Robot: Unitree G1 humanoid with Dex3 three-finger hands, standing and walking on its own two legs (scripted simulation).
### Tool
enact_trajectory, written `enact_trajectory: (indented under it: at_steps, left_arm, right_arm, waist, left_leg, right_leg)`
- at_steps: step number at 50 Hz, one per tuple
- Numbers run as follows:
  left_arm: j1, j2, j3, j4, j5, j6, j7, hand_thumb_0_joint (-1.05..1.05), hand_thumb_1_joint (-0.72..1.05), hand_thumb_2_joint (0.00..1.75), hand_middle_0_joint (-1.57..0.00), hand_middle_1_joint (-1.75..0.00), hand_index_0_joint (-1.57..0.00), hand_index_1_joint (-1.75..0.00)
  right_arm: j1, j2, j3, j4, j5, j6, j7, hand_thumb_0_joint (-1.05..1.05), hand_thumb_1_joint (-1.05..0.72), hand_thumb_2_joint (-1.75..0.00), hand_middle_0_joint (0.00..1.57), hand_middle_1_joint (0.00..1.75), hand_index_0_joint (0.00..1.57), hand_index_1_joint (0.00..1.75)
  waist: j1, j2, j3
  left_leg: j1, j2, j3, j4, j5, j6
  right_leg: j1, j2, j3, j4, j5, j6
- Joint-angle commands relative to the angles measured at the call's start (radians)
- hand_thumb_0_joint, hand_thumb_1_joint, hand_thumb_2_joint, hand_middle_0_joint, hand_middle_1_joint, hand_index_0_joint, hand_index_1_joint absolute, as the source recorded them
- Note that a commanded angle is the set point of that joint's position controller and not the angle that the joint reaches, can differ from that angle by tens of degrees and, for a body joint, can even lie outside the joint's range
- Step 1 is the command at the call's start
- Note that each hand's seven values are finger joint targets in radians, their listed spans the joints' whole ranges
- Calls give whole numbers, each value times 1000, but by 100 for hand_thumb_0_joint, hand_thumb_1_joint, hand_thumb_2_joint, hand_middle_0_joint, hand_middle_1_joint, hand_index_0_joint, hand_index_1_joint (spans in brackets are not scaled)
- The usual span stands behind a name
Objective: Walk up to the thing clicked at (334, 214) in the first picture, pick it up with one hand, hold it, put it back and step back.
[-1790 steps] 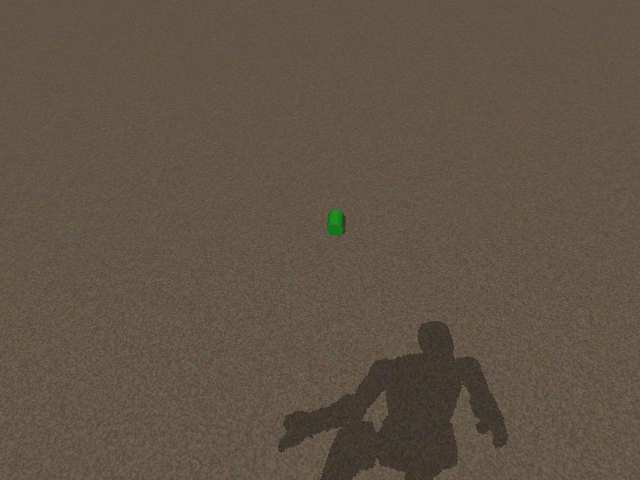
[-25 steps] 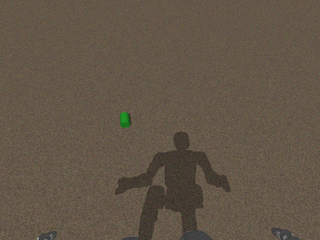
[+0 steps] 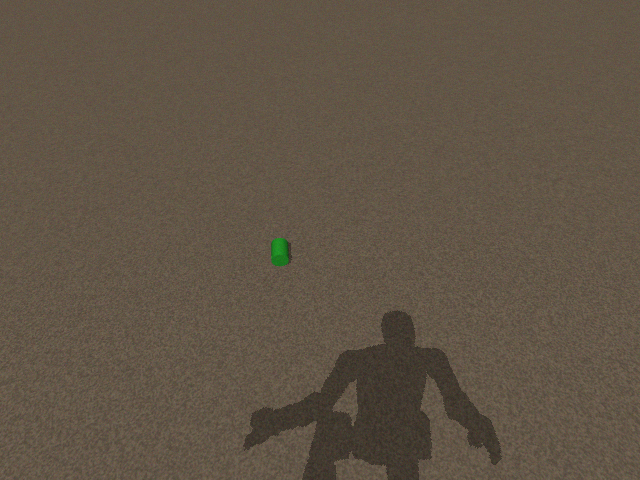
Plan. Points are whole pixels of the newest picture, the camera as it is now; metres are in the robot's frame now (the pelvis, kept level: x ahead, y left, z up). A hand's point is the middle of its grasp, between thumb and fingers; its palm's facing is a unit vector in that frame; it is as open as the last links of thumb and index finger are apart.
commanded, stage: step back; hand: left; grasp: from above
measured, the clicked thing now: (279, 252) +1.12 +0.22 -0.73
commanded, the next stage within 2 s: stand in 0.76 s
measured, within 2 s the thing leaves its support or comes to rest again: neither
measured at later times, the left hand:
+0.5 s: hand out of the picture +0.10 +0.24 -0.14, palm faces +0.05 -0.92 -0.38, open 7.4 cm
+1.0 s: hand out of the picture +0.15 +0.25 -0.13, palm faces -0.01 -0.94 -0.34, open 7.4 cm
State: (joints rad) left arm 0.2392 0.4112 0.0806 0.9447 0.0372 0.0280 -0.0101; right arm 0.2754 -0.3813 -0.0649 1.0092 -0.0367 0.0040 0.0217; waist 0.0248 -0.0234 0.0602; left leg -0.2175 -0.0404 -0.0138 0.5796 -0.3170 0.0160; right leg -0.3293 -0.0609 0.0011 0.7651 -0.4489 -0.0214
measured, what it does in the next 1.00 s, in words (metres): steps on the spot: right foot, then left foot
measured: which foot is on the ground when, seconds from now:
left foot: down 0.00-0.24, up 0.26-0.52, down 0.54-1.00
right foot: up 0.00-0.18, down 0.20-1.00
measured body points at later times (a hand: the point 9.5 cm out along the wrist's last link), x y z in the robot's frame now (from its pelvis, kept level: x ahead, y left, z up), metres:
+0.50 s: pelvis +0.05 -0.02 +0.00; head +0.07 -0.03 +0.45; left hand +0.09 +0.29 -0.11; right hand +0.14 -0.34 -0.13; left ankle +0.10 +0.12 -0.71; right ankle +0.05 -0.13 -0.73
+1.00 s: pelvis +0.07 -0.01 +0.02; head +0.07 -0.01 +0.47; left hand +0.16 +0.30 -0.11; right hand +0.18 -0.30 -0.11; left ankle +0.10 +0.12 -0.73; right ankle +0.05 -0.13 -0.73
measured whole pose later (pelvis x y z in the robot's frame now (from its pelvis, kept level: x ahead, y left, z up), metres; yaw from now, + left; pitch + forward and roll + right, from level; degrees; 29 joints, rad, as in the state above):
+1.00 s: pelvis +0.07 -0.01 +0.02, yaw +0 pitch -3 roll +0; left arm 0.09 0.35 0.00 1.11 0.00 -0.02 -0.01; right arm 0.04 -0.34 0.00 1.12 0.00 -0.02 0.02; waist 0.01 0.01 0.06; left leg -0.17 0.03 0.05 0.39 -0.16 -0.01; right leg -0.09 -0.02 -0.02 0.39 -0.24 0.02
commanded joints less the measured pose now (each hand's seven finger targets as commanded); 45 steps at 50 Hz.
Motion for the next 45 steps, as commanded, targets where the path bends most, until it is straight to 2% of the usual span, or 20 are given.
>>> enact_trajectory:
  at_steps: [1, 6, 9, 10, 11, 12, 13, 16, 18, 23, 25, 26, 27, 28, 29, 33, 35, 38, 42, 45]
  left_arm:
    - [-79, 188, 42, -82, -22, -42, -3, 0, 90, 90, -20, -30, -20, -30]
    - [-65, 174, 48, -60, -9, -49, -21, 0, 90, 90, -20, -30, -20, -30]
    - [21, 151, 52, -14, -6, -64, -9, 0, 90, 90, -20, -30, -20, -30]
    - [58, 172, 60, 2, 2, -71, 1, 0, 90, 90, -20, -30, -20, -30]
    - [104, 218, 72, 3, 14, -78, 11, 0, 90, 90, -20, -30, -20, -30]
    - [87, 311, 87, -13, 13, -84, 13, 0, 90, 90, -20, -30, -20, -30]
    - [3, 329, 90, -50, 8, -86, 12, 0, 90, 90, -20, -30, -20, -30]
    - [-51, 238, 66, -64, -5, -104, 18, 0, 90, 90, -20, -30, -20, -30]
    - [-60, 220, 54, -57, -11, -109, 17, 0, 90, 90, -20, -30, -20, -30]
    - [-74, 212, 30, -53, -25, -89, 27, 0, 90, 90, -20, -30, -20, -30]
    - [-84, 204, 21, -59, -32, -78, 30, 0, 90, 90, -20, -30, -20, -30]
    - [-85, 182, 9, -66, -32, -73, 30, 0, 90, 90, -20, -30, -20, -30]
    - [-69, 154, 0, -71, -38, -67, 30, 0, 90, 90, -20, -30, -20, -30]
    - [-59, 154, 1, -51, -53, -55, 32, 0, 90, 90, -20, -30, -20, -30]
    - [-72, 157, 0, -31, -46, -49, 36, 0, 90, 90, -20, -30, -20, -30]
    - [-41, 171, -1, 30, -28, -60, 32, 0, 90, 90, -20, -30, -20, -30]
    - [-92, 206, 6, 29, -25, -69, 26, 0, 90, 90, -20, -30, -20, -30]
    - [-122, 146, -31, 62, -35, -72, 18, 0, 90, 90, -20, -30, -20, -30]
    - [-162, 160, -38, 86, -35, -75, 15, 0, 90, 90, -20, -30, -20, -30]
    - [-180, 159, -42, 99, -34, -74, 15, 0, 90, 90, -20, -30, -20, -30]
  right_arm:
    - [-89, -266, -52, -106, -4, -63, -26, 0, -90, -90, 20, 30, 20, 30]
    - [-73, -277, -67, -110, -10, -52, -19, 0, -90, -90, 20, 30, 20, 30]
    - [-122, -241, -51, -124, 2, -32, -17, 0, -90, -90, 20, 30, 20, 30]
    - [-94, -192, -33, -123, 7, -25, -19, 0, -90, -90, 20, 30, 20, 30]
    - [-81, -121, -11, -140, 14, -25, -22, 0, -90, -90, 20, 30, 20, 30]
    - [-113, -135, -15, -151, 9, -22, -32, 0, -90, -90, 20, 30, 20, 30]
    - [-100, -212, -39, -135, 6, -24, -42, 0, -90, -90, 20, 30, 20, 30]
    - [-32, -203, -37, -81, 16, -39, -33, 0, -90, -90, 20, 30, 20, 30]
    - [-6, -179, -30, -63, 11, -39, -27, 0, -90, -90, 20, 30, 20, 30]
    - [-77, -140, -20, -68, 10, -32, -29, 0, -90, -90, 20, 30, 20, 30]
    - [-59, -141, -21, -48, 11, -36, -34, 0, -90, -90, 20, 30, 20, 30]
    - [-63, -174, -31, -44, 8, -39, -38, 0, -90, -90, 20, 30, 20, 30]
    - [-82, -216, -40, -51, 4, -42, -43, 0, -90, -90, 20, 30, 20, 30]
    - [-143, -254, -40, -67, 18, -40, -41, 0, -90, -90, 20, 30, 20, 30]
    - [-176, -264, -42, -67, 20, -36, -40, 0, -90, -90, 20, 30, 20, 30]
    - [-263, -210, -17, -52, 16, -23, -38, 0, -90, -90, 20, 30, 20, 30]
    - [-265, -187, -7, -35, 21, -23, -36, 0, -90, -90, 20, 30, 20, 30]
    - [-236, -181, 7, -2, 32, -34, -24, 0, -90, -90, 20, 30, 20, 30]
    - [-264, -172, 13, 24, 32, -45, -19, 0, -90, -90, 20, 30, 20, 30]
    - [-273, -169, 16, 41, 33, -45, -20, 0, -90, -90, 20, 30, 20, 30]
  waist:
    - [-12, 79, 75]
    - [-42, 217, 42]
    - [24, 156, 8]
    - [39, 76, -7]
    - [58, -109, -17]
    - [68, -202, 10]
    - [40, -108, 77]
    - [-5, -29, 34]
    - [-9, -77, -14]
    - [-8, -136, -61]
    - [-28, -97, -94]
    - [-28, -39, -120]
    - [-16, 52, -151]
    - [-4, 120, -171]
    - [-9, 138, -151]
    - [14, 146, -88]
    - [-12, 64, -93]
    - [-31, 77, -138]
    - [-33, 24, -115]
    - [-31, 16, -105]
  left_leg:
    - [8, 291, -435, -366, -374, 178]
    - [-82, 258, -278, -322, -296, 164]
    - [-214, 201, -174, -165, -263, 108]
    - [-291, 159, -135, -48, -257, 79]
    - [-402, 58, -68, 187, -251, 33]
    - [-459, -25, -64, 371, -286, 8]
    - [-419, 32, -153, 437, -263, 5]
    - [-347, 72, -150, 388, -121, -1]
    - [-246, 73, -103, 302, -104, -18]
    - [-88, 53, 52, 50, 19, -10]
    - [7, 48, 62, -94, 216, 7]
    - [74, 102, 0, -87, 374, 28]
    - [112, 213, -124, -102, 454, 71]
    - [18, 306, -229, -127, 391, 164]
    - [-22, 344, -254, -150, 336, 198]
    - [-133, 244, -138, -128, 169, 83]
    - [-60, 173, -70, -81, 150, 31]
    - [66, 174, -80, -148, 216, 28]
    - [126, 188, -68, -181, 367, 18]
    - [132, 188, -63, -224, 362, 8]
  right_leg:
    - [-235, 1, 99, 157, 15, -3]
    - [-52, 30, -17, -19, -1, 8]
    - [206, 93, -72, -247, 135, -10]
    - [319, 84, -32, -295, 117, -8]
    - [367, -77, 258, -430, -86, -49]
    - [234, -309, 604, -596, -341, -150]
    - [116, -384, 662, -593, -350, -237]
    - [153, -240, 356, -495, 18, -168]
    - [134, -211, 231, -433, 289, -159]
    - [127, -171, 84, -265, 767, -121]
    - [122, -138, 58, -173, 761, -78]
    - [79, -109, 52, -137, 664, -48]
    - [28, -55, 36, -96, 491, -21]
    - [77, 30, -7, -30, 223, 2]
    - [109, 36, -13, -51, 90, -3]
    - [174, -2, 49, -220, 203, -23]
    - [125, -62, 137, -298, 278, -44]
    - [127, -66, 112, -345, 304, -23]
    - [163, -60, 85, -395, 422, -3]
    - [189, -66, 80, -431, 427, 1]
